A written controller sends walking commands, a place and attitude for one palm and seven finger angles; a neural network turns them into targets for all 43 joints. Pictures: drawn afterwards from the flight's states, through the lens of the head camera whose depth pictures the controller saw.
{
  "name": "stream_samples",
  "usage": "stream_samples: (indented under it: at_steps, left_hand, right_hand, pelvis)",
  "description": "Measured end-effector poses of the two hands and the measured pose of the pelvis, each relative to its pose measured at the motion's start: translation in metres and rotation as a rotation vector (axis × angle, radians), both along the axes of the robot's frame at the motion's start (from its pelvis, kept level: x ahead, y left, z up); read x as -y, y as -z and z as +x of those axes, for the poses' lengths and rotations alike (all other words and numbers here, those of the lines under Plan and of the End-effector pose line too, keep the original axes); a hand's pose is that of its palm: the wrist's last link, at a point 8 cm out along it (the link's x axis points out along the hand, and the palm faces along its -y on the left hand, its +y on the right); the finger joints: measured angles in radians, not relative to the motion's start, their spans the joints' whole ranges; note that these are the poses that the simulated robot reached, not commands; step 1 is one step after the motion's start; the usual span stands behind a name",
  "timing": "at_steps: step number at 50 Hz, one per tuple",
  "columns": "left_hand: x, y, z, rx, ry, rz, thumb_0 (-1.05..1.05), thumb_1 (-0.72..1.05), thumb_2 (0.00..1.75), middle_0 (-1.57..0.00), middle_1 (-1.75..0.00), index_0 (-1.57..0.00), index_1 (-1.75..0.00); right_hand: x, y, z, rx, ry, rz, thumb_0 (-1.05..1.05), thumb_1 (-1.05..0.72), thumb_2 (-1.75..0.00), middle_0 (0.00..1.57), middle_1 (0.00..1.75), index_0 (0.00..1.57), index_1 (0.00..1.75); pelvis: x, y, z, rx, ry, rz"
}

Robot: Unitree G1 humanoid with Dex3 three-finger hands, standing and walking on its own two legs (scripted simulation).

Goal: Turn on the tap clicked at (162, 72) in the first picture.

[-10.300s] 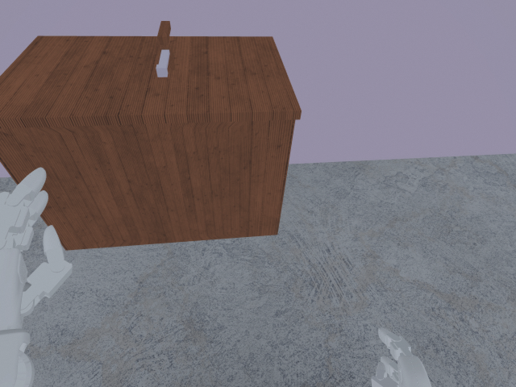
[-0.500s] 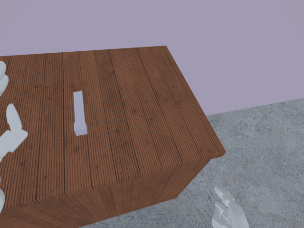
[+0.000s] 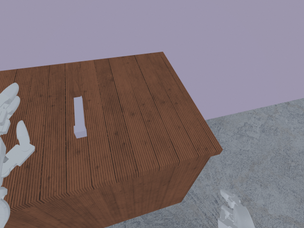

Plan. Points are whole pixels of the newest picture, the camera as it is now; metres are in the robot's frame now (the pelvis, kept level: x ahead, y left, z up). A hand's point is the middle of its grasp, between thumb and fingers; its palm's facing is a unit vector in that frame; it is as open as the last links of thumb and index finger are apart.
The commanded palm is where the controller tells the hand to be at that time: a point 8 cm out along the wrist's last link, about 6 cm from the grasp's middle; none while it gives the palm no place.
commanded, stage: look again from close up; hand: left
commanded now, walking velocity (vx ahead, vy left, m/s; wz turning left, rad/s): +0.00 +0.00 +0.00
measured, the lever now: (80, 131) +0.34 +0.24 +0.04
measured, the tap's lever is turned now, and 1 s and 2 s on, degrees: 0 0 0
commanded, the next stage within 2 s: shuffle to correct the standing spot in 0.20 s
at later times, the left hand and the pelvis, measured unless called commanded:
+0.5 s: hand (59, 142) +0.24 +0.22 +0.15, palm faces +0.36 -0.85 -0.38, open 7.4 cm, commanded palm +0.18 +0.24 +0.17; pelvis +0.01 -0.03 +0.00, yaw -1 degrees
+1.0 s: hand (75, 140) +0.24 +0.19 +0.16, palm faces +0.35 -0.85 -0.41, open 7.4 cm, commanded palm +0.19 +0.22 +0.17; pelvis +0.03 -0.06 +0.00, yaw +0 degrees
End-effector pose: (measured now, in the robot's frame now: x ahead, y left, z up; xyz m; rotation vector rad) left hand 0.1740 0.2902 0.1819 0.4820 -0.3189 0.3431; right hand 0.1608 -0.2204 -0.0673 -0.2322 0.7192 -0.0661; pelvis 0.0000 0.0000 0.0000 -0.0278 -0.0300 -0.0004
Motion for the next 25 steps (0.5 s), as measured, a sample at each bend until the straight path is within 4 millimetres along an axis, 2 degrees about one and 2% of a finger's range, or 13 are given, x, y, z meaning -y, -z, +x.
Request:
stream_samples:
  at_steps: [7, 13, 18, 25]
  left_hand:
    - [0.018, 0.019, -0.001, -0.063, -0.028, -0.070, 0.01, 0.89, 0.90, -0.21, -0.30, -0.21, -0.31]
    - [0.036, 0.013, 0.007, -0.043, 0.020, -0.055, 0.01, 0.89, 0.90, -0.21, -0.30, -0.21, -0.31]
    - [0.037, 0.005, 0.014, -0.040, 0.030, -0.019, 0.01, 0.89, 0.90, -0.21, -0.30, -0.21, -0.31]
    - [0.034, 0.013, 0.026, -0.078, 0.005, -0.046, 0.01, 0.89, 0.90, -0.21, -0.30, -0.21, -0.31]
  right_hand:
    - [0.027, 0.000, -0.009, -0.005, 0.024, -0.024, 0.01, -0.91, -0.90, 0.20, 0.30, 0.21, 0.30]
    - [0.041, -0.003, -0.006, 0.002, 0.034, -0.040, 0.01, -0.91, -0.90, 0.20, 0.30, 0.21, 0.29]
    - [0.046, -0.004, 0.002, 0.011, 0.049, -0.033, 0.01, -0.91, -0.90, 0.20, 0.30, 0.21, 0.29]
    - [0.043, -0.003, 0.014, 0.003, 0.043, -0.014, 0.01, -0.91, -0.90, 0.20, 0.30, 0.20, 0.29]
  pelvis:
    - [0.017, -0.001, -0.003, -0.005, -0.005, -0.001]
    - [0.027, -0.002, -0.001, -0.013, -0.004, -0.004]
    - [0.030, -0.002, 0.006, -0.021, 0.004, 0.000]
    - [0.035, -0.003, 0.015, -0.029, 0.010, 0.010]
